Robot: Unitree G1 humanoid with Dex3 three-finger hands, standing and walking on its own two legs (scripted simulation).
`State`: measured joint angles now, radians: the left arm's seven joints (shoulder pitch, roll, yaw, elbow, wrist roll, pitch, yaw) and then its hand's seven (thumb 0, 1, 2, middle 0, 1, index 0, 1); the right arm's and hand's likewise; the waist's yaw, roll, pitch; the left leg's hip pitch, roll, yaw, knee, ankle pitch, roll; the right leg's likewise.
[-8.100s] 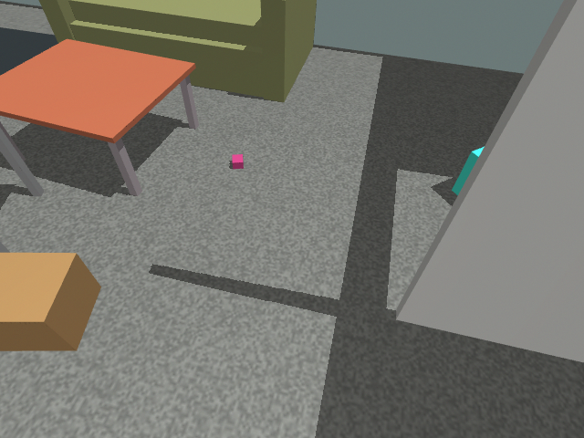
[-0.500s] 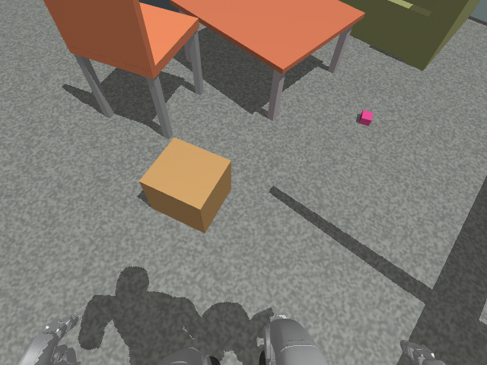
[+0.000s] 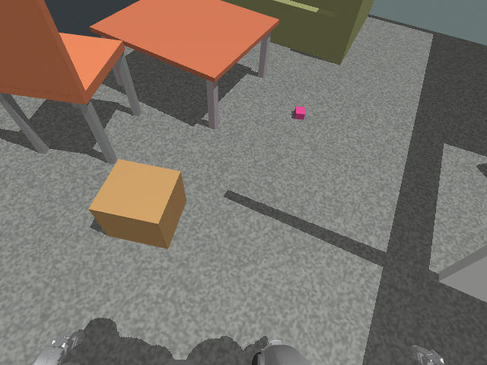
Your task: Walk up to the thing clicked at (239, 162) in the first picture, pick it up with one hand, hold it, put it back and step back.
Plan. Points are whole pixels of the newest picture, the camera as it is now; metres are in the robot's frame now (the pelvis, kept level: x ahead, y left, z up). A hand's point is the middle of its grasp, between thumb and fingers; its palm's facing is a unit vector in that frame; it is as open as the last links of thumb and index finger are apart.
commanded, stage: walk up
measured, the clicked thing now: (299, 112) +1.51 -0.29 -0.73
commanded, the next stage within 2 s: stand in 1.98 s
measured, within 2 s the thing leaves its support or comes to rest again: neither
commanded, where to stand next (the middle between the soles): +0.08 -0.07 m, yaw -20 degrees
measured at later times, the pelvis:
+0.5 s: pelvis -0.01 -0.07 +0.00, yaw -12 degrees
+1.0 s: pelvis +0.00 -0.04 -0.01, yaw -19 degrees
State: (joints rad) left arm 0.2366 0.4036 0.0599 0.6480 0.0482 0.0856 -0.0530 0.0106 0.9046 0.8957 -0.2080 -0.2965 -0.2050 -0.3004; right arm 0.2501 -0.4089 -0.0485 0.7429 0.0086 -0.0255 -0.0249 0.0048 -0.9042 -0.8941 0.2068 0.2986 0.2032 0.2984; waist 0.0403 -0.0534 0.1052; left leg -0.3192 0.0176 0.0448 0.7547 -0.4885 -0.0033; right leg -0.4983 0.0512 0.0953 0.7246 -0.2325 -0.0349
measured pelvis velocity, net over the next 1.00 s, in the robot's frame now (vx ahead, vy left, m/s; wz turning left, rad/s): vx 0.00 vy -0.04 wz -0.34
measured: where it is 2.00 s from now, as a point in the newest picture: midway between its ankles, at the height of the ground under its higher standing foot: outside the picture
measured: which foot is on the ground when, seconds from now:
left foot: up 0.00-0.00, down 0.02-0.36, up 0.38-0.74, down 0.76-1.00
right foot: down 0.00-0.04, up 0.06-0.30, down 0.32-1.00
